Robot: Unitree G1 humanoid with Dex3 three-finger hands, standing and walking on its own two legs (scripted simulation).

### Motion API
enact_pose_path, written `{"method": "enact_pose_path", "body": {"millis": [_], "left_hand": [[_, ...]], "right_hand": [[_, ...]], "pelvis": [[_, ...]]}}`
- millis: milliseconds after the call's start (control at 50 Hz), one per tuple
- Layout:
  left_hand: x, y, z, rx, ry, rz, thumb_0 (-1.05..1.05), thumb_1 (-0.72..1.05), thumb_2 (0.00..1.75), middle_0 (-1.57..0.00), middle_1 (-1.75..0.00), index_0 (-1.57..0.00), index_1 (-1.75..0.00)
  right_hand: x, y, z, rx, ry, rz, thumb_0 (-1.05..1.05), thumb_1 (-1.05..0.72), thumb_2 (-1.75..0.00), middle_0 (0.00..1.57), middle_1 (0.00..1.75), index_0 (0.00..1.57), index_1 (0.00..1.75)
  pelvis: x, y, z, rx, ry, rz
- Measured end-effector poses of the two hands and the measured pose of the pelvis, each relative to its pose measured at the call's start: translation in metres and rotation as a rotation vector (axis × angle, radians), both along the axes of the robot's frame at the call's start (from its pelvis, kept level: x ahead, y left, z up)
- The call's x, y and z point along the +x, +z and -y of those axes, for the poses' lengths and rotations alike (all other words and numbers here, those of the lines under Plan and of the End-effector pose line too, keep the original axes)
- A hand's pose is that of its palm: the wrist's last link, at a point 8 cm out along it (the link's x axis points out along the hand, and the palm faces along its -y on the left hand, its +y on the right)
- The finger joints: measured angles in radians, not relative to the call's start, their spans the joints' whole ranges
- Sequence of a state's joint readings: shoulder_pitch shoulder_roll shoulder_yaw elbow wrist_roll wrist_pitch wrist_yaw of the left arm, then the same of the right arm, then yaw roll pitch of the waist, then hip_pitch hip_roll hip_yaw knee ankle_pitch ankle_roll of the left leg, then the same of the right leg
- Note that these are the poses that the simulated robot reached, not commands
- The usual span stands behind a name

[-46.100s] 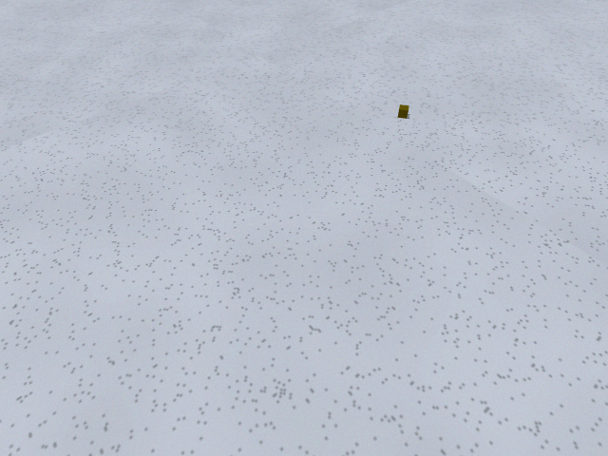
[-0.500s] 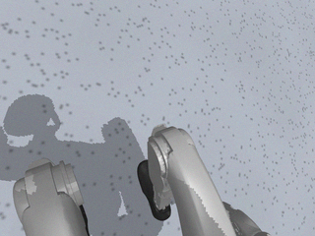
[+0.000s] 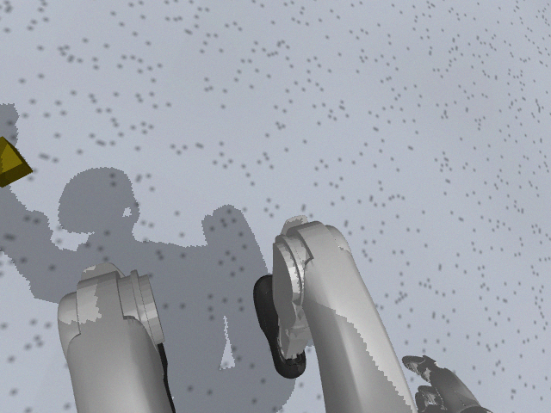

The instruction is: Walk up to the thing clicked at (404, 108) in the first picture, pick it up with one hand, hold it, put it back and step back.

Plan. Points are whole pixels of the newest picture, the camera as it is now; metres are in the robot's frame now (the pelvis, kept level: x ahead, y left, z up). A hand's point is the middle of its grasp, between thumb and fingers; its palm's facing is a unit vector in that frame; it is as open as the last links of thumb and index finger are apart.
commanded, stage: withdraw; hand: left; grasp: from above
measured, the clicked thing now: (2, 162) +0.52 +0.33 -0.32
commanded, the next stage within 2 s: home in 0.12 s
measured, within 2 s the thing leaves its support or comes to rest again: neither
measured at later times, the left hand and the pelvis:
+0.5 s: hand out of the picture +0.47 +0.34 -0.10, palm faces -0.43 -0.23 -0.87, open 10.9 cm; pelvis +0.01 +0.00 +0.03, yaw +2 degrees
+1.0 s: hand out of the picture +0.29 +0.26 +0.12, palm faces -0.05 -0.85 -0.52, open 7.4 cm; pelvis +0.03 +0.00 +0.22, yaw +8 degrees
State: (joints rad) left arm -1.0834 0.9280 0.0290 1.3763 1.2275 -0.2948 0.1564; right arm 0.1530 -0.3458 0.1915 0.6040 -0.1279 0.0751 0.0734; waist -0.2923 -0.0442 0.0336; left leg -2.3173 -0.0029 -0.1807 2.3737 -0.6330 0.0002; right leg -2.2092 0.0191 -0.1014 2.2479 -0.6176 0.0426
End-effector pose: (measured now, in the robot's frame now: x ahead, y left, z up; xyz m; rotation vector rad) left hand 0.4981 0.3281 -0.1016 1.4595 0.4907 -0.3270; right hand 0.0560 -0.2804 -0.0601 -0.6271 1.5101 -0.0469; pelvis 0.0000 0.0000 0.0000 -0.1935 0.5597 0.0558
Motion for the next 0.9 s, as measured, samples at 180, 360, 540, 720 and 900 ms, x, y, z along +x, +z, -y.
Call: {"method": "enact_pose_path", "body": {"millis": [180, 360, 540, 720, 900], "left_hand": [[0.021, -0.010, -0.004, 0.058, 0.051, 0.133, 0.00, -0.28, 0.81, -0.29, -0.78, -0.30, -0.79], [0.023, 0.029, -0.022, 0.117, 0.159, 0.094, 0.00, -0.15, 0.81, -0.29, -0.68, -0.29, -0.69], [-0.045, 0.082, -0.018, -0.129, 0.225, 0.060, 0.00, 0.32, 0.82, -0.23, -0.43, -0.23, -0.44], [-0.132, 0.160, -0.023, -0.346, 0.437, 0.113, 0.00, 0.76, 0.88, -0.21, -0.32, -0.22, -0.33], [-0.197, 0.228, 0.013, -0.585, 0.634, 0.071, 0.00, 0.87, 0.89, -0.21, -0.30, -0.22, -0.31]], "right_hand": [[-0.017, -0.028, -0.017, 0.054, -0.038, -0.021, 0.00, -0.90, -0.89, 0.20, 0.30, 0.20, 0.30], [-0.009, -0.035, -0.036, 0.152, -0.113, 0.012, 0.00, -0.90, -0.89, 0.21, 0.30, 0.20, 0.30], [0.025, 0.000, -0.023, 0.155, -0.108, 0.050, 0.00, -0.90, -0.89, 0.21, 0.30, 0.20, 0.30], [0.114, 0.067, -0.018, 0.157, -0.031, 0.321, 0.01, -0.91, -0.90, 0.20, 0.30, 0.20, 0.30], [0.175, 0.155, -0.049, 0.251, 0.020, 0.586, 0.01, -0.91, -0.90, 0.20, 0.30, 0.20, 0.30]], "pelvis": [[0.002, -0.022, -0.001, 0.002, -0.009, 0.001], [0.010, -0.007, -0.002, 0.009, -0.007, -0.049], [0.014, 0.042, -0.003, 0.030, 0.022, -0.079], [0.012, 0.107, 0.001, 0.061, 0.048, -0.039], [0.019, 0.183, 0.002, 0.090, 0.072, 0.040]]}}
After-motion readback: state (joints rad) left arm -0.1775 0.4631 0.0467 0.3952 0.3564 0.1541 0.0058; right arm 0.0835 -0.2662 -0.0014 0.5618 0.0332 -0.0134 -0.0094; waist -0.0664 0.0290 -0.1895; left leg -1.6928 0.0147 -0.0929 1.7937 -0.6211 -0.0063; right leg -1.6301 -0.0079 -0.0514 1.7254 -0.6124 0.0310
